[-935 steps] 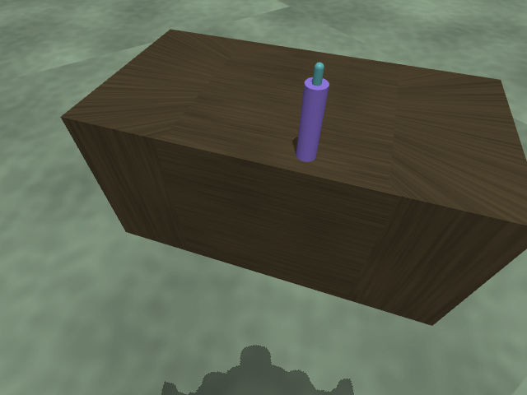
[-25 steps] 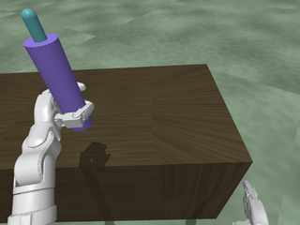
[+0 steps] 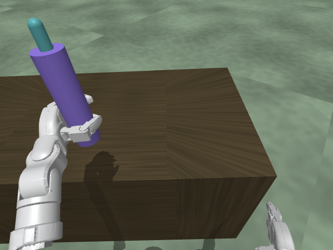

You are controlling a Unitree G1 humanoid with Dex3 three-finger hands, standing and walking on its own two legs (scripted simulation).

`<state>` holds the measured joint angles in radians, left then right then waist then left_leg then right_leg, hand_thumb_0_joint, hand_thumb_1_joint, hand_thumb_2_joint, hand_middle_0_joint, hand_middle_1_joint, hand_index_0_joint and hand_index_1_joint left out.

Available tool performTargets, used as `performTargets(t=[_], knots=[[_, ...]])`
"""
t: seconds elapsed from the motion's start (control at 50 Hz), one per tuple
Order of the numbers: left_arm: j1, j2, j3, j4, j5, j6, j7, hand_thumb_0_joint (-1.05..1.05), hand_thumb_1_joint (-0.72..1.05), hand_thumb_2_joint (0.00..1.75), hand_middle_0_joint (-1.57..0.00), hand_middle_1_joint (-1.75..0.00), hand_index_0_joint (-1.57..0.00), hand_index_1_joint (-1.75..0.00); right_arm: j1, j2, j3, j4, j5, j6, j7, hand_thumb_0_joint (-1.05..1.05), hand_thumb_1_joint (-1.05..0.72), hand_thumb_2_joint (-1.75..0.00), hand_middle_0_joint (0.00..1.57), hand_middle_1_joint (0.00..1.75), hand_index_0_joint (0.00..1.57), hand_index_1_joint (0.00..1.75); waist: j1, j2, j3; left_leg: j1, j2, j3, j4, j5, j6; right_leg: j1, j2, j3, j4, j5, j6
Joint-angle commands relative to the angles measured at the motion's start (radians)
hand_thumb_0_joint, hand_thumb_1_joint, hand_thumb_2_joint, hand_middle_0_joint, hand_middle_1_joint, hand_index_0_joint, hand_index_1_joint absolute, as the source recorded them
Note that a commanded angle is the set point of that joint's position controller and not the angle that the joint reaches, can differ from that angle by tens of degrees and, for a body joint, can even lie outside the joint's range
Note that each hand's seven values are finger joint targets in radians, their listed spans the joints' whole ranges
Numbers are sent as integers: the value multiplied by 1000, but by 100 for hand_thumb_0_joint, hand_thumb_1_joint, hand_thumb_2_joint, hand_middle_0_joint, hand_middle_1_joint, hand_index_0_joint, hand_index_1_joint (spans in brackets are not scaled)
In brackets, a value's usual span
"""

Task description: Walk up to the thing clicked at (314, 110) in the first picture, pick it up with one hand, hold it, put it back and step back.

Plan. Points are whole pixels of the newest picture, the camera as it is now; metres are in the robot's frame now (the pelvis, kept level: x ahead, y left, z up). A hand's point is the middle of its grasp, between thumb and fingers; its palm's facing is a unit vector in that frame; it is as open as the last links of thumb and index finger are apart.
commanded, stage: crouch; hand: left
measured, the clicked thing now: (66, 91) +0.36 +0.19 +0.25
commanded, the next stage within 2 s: lower in 0.80 s
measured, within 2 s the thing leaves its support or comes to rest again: neither
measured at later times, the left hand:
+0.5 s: hand (89, 127) +0.41 +0.20 +0.10, palm faces +0.16 -0.99 +0.01, open 7.8 cm
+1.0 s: hand (91, 132) +0.43 +0.21 +0.06, palm faces +0.15 -0.99 +0.01, open 7.8 cm
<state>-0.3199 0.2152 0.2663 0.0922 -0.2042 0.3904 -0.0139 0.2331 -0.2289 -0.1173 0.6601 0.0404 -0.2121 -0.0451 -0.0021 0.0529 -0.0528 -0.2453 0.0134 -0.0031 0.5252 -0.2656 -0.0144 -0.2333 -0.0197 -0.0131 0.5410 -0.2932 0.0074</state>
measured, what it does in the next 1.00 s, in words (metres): stands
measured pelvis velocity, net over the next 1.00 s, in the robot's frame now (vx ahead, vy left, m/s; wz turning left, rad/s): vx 0.00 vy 0.01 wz -0.02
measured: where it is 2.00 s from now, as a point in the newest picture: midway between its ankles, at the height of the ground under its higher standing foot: outside the picture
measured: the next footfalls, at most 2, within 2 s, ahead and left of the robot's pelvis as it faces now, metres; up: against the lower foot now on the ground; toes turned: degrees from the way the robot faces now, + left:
none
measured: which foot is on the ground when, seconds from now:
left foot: down 0.00-1.00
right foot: down 0.00-1.00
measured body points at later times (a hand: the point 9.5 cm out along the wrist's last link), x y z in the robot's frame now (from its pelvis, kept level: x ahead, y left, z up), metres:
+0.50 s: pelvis +0.00 +0.00 -0.01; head +0.02 +0.00 +0.44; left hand +0.39 +0.25 +0.10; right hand +0.15 -0.27 -0.08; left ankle +0.01 +0.13 -0.73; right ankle +0.00 -0.12 -0.73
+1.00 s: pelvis +0.00 +0.01 -0.03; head +0.05 +0.02 +0.42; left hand +0.41 +0.26 +0.06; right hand +0.15 -0.26 -0.08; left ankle +0.01 +0.13 -0.73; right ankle +0.00 -0.12 -0.73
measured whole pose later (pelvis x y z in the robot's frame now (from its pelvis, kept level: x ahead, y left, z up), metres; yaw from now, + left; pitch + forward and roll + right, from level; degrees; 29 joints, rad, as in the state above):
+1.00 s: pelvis +0.00 +0.01 -0.03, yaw -1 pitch +10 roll -1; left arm -0.52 0.34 0.31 0.77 -0.17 -0.22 -0.09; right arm 0.29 -0.23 -0.08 0.41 0.03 -0.09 -0.05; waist -0.07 0.00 -0.09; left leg -0.58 0.03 0.01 0.79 -0.38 0.00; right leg -0.56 -0.01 0.01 0.77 -0.38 0.02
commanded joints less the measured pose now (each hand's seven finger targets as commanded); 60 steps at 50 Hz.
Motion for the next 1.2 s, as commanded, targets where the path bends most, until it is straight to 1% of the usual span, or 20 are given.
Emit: performTargets(t=[0.0, 0.04, 0.2, 0.42, 0.5, 0.58, 0.64, 0.7, 0.72, 0.74, 0.82, 0.84, 0.9, 0.94, 0.98, 1.06, 1.08, 1.1, 1.14, 1.18], knots=[[-449, 197, 42, -123, 6, -167, -8, 0, 35, 127, -128, -140, -132, -138, -128, -116, -37, -142, -3, -68, -4, 0, 58, -4, 5, 5, 5, 5, -18, -83, -182, 72, -28, 20, -40, 133, 37, -33, 5, -9, -96, 179, 0], [-472, 248, 72, -70, 9, -220, -10, 0, 38, 128, -128, -140, -132, -138, -141, -164, -62, -173, -4, -76, -11, 0, 58, -4, 5, 5, 5, 5, -28, -88, -222, 77, -22, 13, -34, 138, 36, -32, 10, -9, -82, 185, 0], [-504, 283, 76, 120, 8, -416, -23, 0, 42, 127, -130, -139, -133, -137, -136, -136, -34, -147, -5, -60, -21, 0, 57, -4, 5, 5, 5, 5, -24, -35, -268, 38, -11, 7, 1, 159, 27, -58, 19, -14, -36, 204, -8], [-564, 309, 70, 302, -1, -562, -58, 0, 41, 128, -134, -141, -137, -140, -109, -141, -25, -224, 1, -2, -26, 0, 57, -5, 5, 5, 5, 5, -38, -56, -324, -21, -6, 14, 57, 185, 35, -95, 18, -8, 22, 235, -8], [-565, 346, 96, 344, 1, -596, -68, 0, 39, 129, -135, -143, -138, -142, -76, -156, -30, -286, 0, 15, -28, 0, 56, -5, 5, 5, 5, 5, -50, -64, -350, -23, -3, 13, 81, 206, 38, -112, 21, -8, 46, 256, -7], [-584, 310, 53, 364, 2, -618, -78, 0, 41, 130, -135, -144, -139, -142, -20, -149, -33, -269, 0, 34, -23, 0, 56, -5, 5, 5, 5, 5, -59, -14, -349, -28, 3, 9, 106, 239, 31, -157, 26, -11, 75, 268, -14], [-574, 367, 101, 410, 5, -634, -74, 0, 39, 130, -137, -145, -140, -144, -25, -162, -36, -306, -2, 42, -22, 0, 56, -5, 5, 5, 5, 5, -58, -19, -350, -55, 1, 11, 129, 230, 34, -167, 22, -5, 91, 261, -12], [-602, 333, 66, 392, 9, -646, -77, 0, 41, 131, -137, -145, -140, -144, -35, -154, -37, -355, -2, 51, -17, 0, 55, -5, 5, 5, 5, 5, -60, -5, -384, -52, 4, 9, 145, 250, 32, -175, 26, -8, 106, 269, -15], [-523, 362, 108, 499, 11, -638, -73, 0, 40, 130, -138, -145, -141, -144, -3, -172, -46, -349, -4, 56, -20, 0, 55, -5, 5, 5, 5, 5, -70, -66, -323, -109, 3, 9, 153, 223, 39, -181, 24, -6, 105, 257, -9], [-584, 326, 70, 400, 7, -656, -79, 0, 39, 132, -137, -145, -140, -145, -16, -120, -2, -349, -2, 57, -11, 0, 56, -5, 5, 5, 5, 5, -48, -24, -342, -112, -2, 11, 148, 204, 36, -173, 22, -4, 108, 245, -12], [-589, 386, 102, 426, 17, -664, -73, 0, 37, 130, -138, -146, -141, -145, 29, -187, -57, -394, -8, 67, -19, 0, 55, -5, 5, 5, 5, 5, -73, -27, -405, -79, 1, 10, 177, 250, 39, -182, 22, -1, 130, 285, -9], [-608, 332, 60, 427, 19, -669, -80, 0, 37, 129, -137, -144, -139, -143, 32, -116, 1, -386, -8, 68, -8, 0, 55, -5, 5, 5, 5, 5, -68, -3, -377, -94, -2, 13, 185, 256, 37, -197, 22, -2, 132, 285, -10], [-589, 350, 87, 441, 9, -677, -76, 0, 35, 125, -137, -141, -137, -142, 19, -166, -45, -402, -7, 76, -11, 0, 54, -5, 5, 5, 5, 5, -69, -17, -364, -111, 5, 5, 184, 241, 33, -219, 27, -7, 145, 257, -15], [-595, 311, 58, 476, 17, -681, -77, 0, 41, 127, -137, -141, -137, -142, 28, -121, -6, -410, -10, 77, -3, 0, 54, -5, 5, 5, 5, 5, -73, -10, -364, -120, 4, 6, 197, 227, 34, -239, 27, -8, 154, 243, -15], [-574, 348, 98, 509, 22, -691, -73, 0, 39, 127, -138, -142, -138, -143, 22, -174, -52, -434, -12, 79, -4, 0, 54, -5, 5, 5, 5, 5, -83, -37, -344, -174, 8, -1, 208, 191, 34, -267, 28, -7, 165, 216, -16], [-612, 338, 97, 525, 30, -728, -72, 0, 42, 126, -136, -141, -137, -141, 61, -129, -10, -466, -25, 82, 11, 0, 55, -5, 5, 5, 5, 5, -82, -9, -363, -195, 9, -3, 237, 171, 30, -311, 28, -9, 193, 188, -19], [-687, 334, 78, 445, 25, -748, -72, 0, 39, 126, -137, -142, -138, -142, 55, -132, -20, -475, -24, 82, 14, 0, 54, -5, 5, 5, 5, 5, -82, 35, -424, -159, 9, -4, 240, 174, 26, -301, 30, -10, 205, 190, -22], [-598, 373, 121, 578, 27, -742, -68, 0, 38, 124, -137, -141, -138, -142, 66, -194, -68, -486, -26, 82, 8, 0, 53, -5, 5, 5, 5, 5, -100, -23, -389, -184, 14, -8, 248, 160, 29, -321, 33, -13, 209, 174, -21], [-655, 349, 90, 503, 37, -769, -73, 0, 39, 124, -136, -140, -136, -140, 60, -145, -18, -526, -30, 80, 19, 0, 53, -5, 5, 5, 5, 5, -94, 25, -438, -172, 16, -11, 269, 196, 23, -335, 31, -12, 230, 195, -24], [-620, 369, 113, 575, 38, -780, -70, 0, 37, 124, -136, -140, -137, -141, 76, -166, -33, -530, -33, 86, 18, 0, 53, -5, 5, 5, 5, 5, -102, -4, -423, -200, 20, -17, 284, 198, 23, -350, 33, -14, 242, 189, -23]])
